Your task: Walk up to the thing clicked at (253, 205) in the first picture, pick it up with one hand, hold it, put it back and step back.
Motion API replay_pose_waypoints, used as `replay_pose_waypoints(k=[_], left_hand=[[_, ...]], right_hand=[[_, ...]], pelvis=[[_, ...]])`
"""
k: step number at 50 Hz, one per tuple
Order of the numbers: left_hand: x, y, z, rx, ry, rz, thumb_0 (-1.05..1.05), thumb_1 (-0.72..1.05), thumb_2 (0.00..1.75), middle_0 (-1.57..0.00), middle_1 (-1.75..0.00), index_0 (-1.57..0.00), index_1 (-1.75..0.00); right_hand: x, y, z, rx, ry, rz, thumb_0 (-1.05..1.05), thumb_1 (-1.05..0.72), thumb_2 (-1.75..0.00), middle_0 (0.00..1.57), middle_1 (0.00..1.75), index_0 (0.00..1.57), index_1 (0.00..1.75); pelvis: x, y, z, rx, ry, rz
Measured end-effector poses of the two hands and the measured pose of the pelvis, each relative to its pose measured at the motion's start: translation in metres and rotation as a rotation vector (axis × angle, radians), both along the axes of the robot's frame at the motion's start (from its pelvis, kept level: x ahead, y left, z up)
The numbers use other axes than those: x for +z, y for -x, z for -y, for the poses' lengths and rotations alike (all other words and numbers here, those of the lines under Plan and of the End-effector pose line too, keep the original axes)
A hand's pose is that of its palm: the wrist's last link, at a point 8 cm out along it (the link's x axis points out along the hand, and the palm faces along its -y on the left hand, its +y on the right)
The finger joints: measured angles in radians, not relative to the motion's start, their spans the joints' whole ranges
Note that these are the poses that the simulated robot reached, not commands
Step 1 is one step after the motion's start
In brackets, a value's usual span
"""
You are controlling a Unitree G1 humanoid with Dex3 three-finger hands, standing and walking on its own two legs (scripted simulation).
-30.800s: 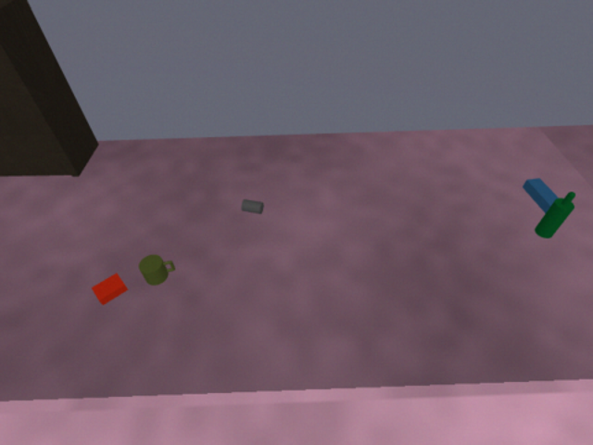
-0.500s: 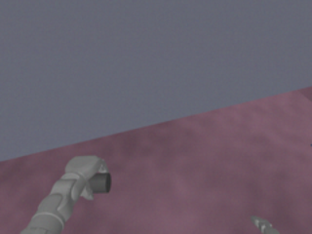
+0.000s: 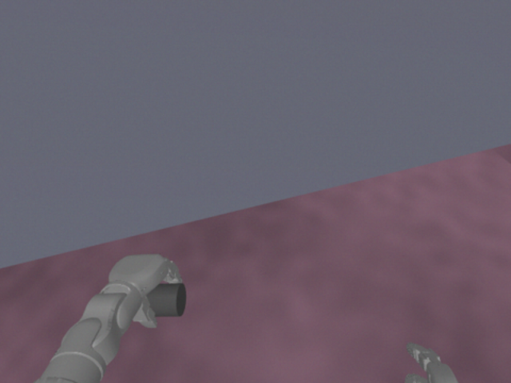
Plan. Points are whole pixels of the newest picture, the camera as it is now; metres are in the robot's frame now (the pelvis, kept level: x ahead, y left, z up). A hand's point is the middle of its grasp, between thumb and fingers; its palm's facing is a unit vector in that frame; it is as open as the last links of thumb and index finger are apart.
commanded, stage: hold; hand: left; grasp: from above
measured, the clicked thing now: (156, 300) +0.29 +0.22 -0.06
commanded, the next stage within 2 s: crouch in 0.60 s
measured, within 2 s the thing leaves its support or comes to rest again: neither
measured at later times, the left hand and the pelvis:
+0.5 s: hand (151, 289) +0.30 +0.22 -0.04, palm faces -0.49 -0.04 -0.87, open 8.3 cm; pelvis +0.02 +0.00 +0.00, yaw +0 degrees
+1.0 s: hand (157, 298) +0.30 +0.22 -0.08, palm faces -0.50 -0.04 -0.86, open 8.3 cm; pelvis +0.02 +0.00 -0.01, yaw +1 degrees
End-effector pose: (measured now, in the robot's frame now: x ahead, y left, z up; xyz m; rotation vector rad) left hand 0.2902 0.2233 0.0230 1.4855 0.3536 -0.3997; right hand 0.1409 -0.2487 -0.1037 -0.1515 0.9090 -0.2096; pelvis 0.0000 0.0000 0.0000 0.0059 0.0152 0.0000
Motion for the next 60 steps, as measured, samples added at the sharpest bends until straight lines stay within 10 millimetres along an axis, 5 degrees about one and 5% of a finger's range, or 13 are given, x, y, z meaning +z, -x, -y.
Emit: replay_pose_waypoints(k=[21, 42, 51, 60], left_hand=[[0.001, -0.015, 0.001, 0.011, 0.003, -0.012, -0.01, 0.22, 0.2, -1.01, -0.02, -1.0, -0.06], [-0.003, -0.031, -0.001, 0.018, -0.003, -0.011, -0.01, 0.27, 0.15, -0.98, -0.05, -0.98, -0.08], [-0.051, -0.021, -0.001, -0.026, -0.002, -0.037, -0.01, 0.27, 0.15, -0.98, -0.05, -0.98, -0.08], [-0.136, -0.034, -0.004, -0.078, -0.086, 0.043, -0.01, 0.26, 0.15, -0.98, -0.08, -0.97, -0.11]], right_hand=[[0.002, -0.021, 0.0, 0.006, -0.002, -0.019, 0.01, -0.91, -0.9, 0.21, 0.3, 0.2, 0.3], [0.001, -0.021, 0.008, -0.023, 0.003, -0.068, 0.01, -0.9, -0.9, 0.21, 0.3, 0.2, 0.3], [-0.008, -0.012, 0.012, 0.011, 0.039, -0.111, 0.01, -0.9, -0.9, 0.21, 0.3, 0.2, 0.3], [-0.07, 0.027, 0.026, 0.022, 0.102, -0.212, 0.01, -0.9, -0.91, 0.21, 0.3, 0.2, 0.3]], pelvis=[[0.004, -0.017, 0.003, 0.004, 0.0, -0.01], [0.005, -0.029, 0.003, 0.009, 0.001, -0.021], [-0.009, -0.017, 0.004, 0.024, 0.004, -0.093], [-0.072, 0.01, 0.0, 0.033, 0.03, -0.276]])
